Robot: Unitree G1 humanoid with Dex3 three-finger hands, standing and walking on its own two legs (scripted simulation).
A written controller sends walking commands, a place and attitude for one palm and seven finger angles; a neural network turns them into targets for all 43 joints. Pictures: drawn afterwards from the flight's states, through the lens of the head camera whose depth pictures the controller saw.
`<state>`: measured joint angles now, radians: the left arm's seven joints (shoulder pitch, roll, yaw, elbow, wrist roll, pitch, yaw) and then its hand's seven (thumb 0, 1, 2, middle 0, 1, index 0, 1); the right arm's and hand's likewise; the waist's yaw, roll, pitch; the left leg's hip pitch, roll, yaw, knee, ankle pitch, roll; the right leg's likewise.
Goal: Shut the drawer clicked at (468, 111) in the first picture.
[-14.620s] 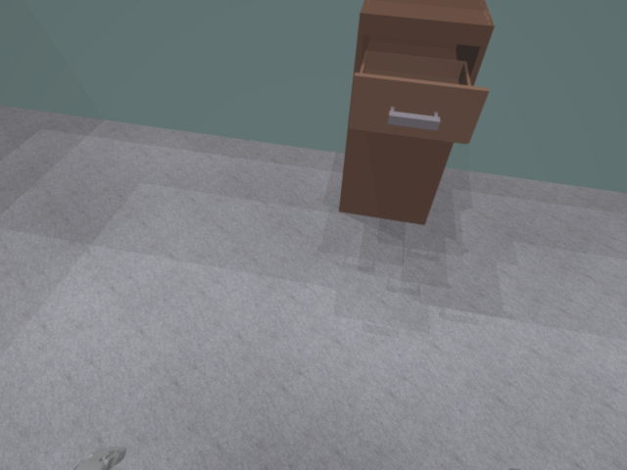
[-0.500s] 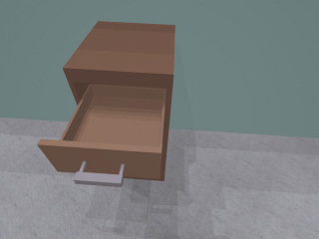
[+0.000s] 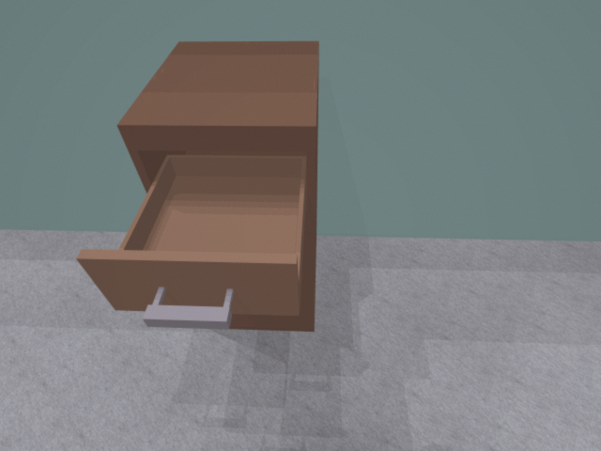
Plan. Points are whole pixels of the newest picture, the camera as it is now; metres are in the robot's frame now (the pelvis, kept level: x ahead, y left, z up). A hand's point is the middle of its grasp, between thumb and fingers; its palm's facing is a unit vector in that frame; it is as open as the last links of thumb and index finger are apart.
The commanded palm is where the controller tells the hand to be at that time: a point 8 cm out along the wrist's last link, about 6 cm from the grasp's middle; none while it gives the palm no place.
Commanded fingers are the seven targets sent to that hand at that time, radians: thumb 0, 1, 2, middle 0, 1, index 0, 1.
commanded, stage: come to a stop and stand still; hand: left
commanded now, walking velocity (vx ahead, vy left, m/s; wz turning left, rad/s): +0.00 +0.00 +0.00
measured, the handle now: (191, 305) +0.35 +0.21 -0.05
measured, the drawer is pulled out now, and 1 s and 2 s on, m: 0.29 0.29 0.29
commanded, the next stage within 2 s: look again from close up in 0.90 s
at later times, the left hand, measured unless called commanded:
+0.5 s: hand out of the picture +0.04 +0.18 -0.16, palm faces +0.00 -0.98 -0.21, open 7.3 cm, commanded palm none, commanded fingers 0.00 0.90 0.90 -0.20 -0.30 -0.20 -0.30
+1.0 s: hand out of the picture +0.04 +0.17 -0.16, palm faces +0.02 -0.98 -0.19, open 7.3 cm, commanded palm none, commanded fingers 0.00 0.90 0.90 -0.20 -0.30 -0.20 -0.30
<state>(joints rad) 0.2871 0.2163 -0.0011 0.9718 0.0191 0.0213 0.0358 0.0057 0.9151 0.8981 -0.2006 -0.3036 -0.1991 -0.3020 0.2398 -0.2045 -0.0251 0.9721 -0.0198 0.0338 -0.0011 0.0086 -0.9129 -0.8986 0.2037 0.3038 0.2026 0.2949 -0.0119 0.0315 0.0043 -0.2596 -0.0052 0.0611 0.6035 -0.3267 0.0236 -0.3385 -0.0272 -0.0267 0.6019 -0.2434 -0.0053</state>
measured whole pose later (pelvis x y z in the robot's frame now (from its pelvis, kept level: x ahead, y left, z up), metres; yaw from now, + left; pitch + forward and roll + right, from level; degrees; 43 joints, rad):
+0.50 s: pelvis +0.03 +0.00 +0.01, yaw +0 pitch -1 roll +1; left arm 0.29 0.17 -0.02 1.06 0.01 0.00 0.03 0.00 0.92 0.90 -0.20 -0.30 -0.20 -0.30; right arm 0.28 -0.16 0.01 1.10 -0.01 0.00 -0.01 0.01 -0.91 -0.90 0.20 0.30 0.20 0.29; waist -0.01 0.00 0.04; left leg -0.16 -0.02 0.06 0.46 -0.28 0.03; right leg -0.26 -0.03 -0.02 0.49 -0.22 0.01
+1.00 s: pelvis +0.04 +0.00 +0.01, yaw +0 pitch -2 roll +0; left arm 0.29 0.15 -0.01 1.12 0.01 -0.01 0.04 0.00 0.92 0.90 -0.20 -0.30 -0.20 -0.30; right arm 0.25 -0.15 0.01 1.16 0.00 -0.01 -0.02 0.00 -0.91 -0.90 0.20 0.30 0.20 0.29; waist 0.00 -0.01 0.04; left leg -0.09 -0.01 0.06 0.41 -0.29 0.02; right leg -0.18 -0.02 -0.03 0.45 -0.23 0.00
